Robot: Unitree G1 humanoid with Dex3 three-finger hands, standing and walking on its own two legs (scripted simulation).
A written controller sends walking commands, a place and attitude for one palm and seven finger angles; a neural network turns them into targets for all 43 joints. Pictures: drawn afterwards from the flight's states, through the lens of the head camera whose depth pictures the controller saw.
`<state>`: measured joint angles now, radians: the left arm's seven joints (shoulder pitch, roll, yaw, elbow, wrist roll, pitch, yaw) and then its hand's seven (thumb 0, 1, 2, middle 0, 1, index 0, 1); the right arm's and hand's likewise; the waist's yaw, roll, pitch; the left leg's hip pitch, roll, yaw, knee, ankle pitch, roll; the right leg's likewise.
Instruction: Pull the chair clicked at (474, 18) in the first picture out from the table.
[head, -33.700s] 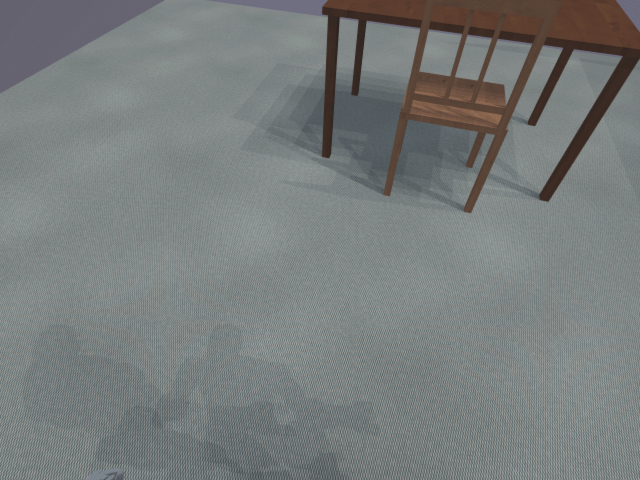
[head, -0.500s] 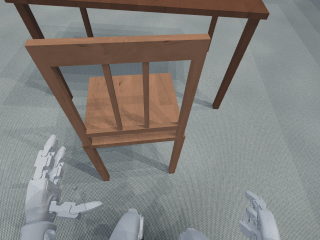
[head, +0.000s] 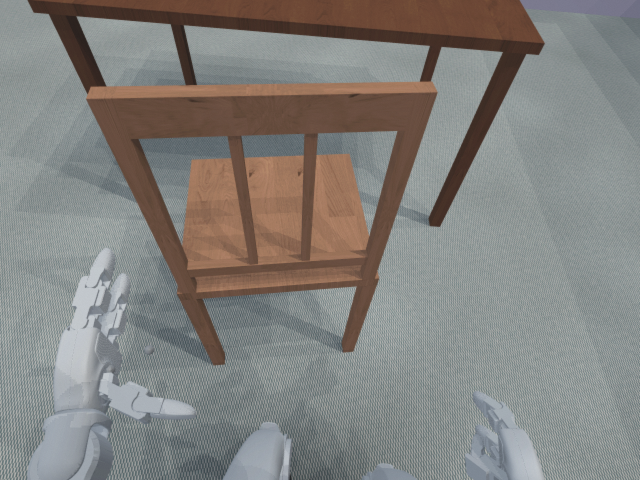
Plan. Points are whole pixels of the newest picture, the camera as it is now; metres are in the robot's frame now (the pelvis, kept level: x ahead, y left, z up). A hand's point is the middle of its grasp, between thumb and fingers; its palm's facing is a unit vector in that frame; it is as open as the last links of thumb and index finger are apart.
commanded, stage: raise the hand toward the chair's back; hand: left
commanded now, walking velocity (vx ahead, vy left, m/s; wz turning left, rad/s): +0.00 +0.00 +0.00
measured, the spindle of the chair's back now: (245, 208) +0.50 +0.16 -0.01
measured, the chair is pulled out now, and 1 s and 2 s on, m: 0.35 0.35 0.35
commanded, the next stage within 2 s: aim the fingers beside a spindle in 0.46 s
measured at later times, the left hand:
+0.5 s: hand (168, 347) +0.25 +0.19 +0.04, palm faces +0.19 -0.98 -0.04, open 17.0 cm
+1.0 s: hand (207, 332) +0.28 +0.16 +0.03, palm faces +0.17 -0.99 -0.02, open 17.0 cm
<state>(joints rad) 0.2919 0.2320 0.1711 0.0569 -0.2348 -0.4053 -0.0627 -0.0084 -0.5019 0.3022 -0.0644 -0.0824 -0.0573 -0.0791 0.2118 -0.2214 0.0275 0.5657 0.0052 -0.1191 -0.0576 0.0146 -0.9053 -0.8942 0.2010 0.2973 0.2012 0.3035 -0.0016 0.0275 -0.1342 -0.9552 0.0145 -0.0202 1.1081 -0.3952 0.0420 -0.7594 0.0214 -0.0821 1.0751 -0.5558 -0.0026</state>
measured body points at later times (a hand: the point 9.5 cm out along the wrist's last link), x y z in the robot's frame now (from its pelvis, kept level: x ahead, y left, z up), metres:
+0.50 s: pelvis +0.01 -0.02 +0.00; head +0.06 +0.00 +0.45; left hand +0.23 +0.24 +0.05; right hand +0.19 -0.25 -0.08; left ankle +0.08 +0.09 -0.66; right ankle -0.01 -0.13 -0.66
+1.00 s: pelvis +0.01 -0.02 -0.01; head +0.08 -0.01 +0.43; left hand +0.26 +0.21 +0.03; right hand +0.19 -0.26 -0.10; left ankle +0.08 +0.09 -0.66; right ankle -0.01 -0.13 -0.66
